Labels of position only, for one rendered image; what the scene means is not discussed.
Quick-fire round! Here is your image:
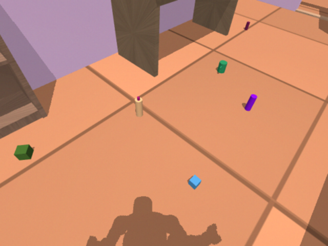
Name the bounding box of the desk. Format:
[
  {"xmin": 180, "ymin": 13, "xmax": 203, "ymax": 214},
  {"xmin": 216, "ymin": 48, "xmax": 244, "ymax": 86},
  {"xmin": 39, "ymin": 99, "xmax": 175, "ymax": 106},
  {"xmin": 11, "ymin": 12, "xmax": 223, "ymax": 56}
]
[{"xmin": 111, "ymin": 0, "xmax": 238, "ymax": 77}]

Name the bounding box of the bookshelf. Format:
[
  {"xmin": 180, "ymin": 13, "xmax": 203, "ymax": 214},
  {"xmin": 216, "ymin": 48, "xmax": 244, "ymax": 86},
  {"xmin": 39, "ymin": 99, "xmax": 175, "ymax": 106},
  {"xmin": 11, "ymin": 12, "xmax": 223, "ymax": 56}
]
[{"xmin": 0, "ymin": 35, "xmax": 48, "ymax": 139}]

